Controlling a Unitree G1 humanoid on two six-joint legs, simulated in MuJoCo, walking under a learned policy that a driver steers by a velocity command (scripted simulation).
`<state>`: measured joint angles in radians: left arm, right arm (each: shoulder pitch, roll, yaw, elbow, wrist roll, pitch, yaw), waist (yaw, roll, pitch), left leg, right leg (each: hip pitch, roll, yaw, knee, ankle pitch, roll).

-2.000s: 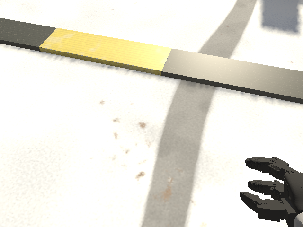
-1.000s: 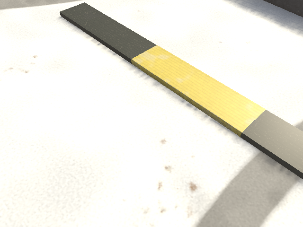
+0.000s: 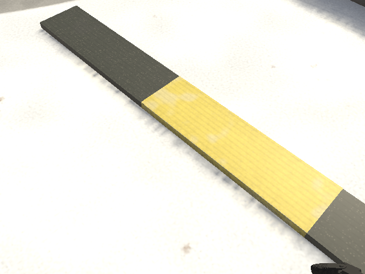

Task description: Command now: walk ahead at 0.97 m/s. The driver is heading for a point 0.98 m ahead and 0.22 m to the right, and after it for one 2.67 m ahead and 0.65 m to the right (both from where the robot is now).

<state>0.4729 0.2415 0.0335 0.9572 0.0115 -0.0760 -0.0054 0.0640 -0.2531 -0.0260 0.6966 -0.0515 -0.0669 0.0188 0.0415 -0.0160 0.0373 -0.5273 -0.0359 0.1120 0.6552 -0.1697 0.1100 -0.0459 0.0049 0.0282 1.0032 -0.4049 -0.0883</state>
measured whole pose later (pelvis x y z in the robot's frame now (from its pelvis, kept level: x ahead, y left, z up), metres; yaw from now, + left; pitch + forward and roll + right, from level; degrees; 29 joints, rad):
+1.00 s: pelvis +0.95 +0.00 +0.04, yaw -14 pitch +1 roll +3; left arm 0.18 0.32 0.07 0.79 0.01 0.00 -0.03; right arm 0.25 -0.26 -0.05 0.87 -0.05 -0.07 -0.02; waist 0.01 -0.04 0.03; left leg -0.23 0.07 0.17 0.42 -0.56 -0.13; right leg -0.59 -0.04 -0.01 1.32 -0.41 -0.10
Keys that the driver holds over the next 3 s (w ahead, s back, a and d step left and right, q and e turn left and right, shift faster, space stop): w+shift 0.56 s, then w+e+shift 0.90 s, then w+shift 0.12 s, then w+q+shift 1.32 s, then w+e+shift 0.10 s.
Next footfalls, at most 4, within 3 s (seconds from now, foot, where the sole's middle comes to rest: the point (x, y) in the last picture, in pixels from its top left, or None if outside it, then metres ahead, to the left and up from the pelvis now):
0.40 right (222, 229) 0.61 -0.09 -0.75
0.80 left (171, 130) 1.04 0.12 -0.71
1.22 right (232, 104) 1.22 -0.16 -0.72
1.64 left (254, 45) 1.71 -0.31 -0.75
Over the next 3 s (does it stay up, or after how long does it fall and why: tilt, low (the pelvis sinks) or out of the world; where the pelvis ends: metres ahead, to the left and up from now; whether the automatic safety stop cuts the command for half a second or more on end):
stays up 2.58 -0.77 0.14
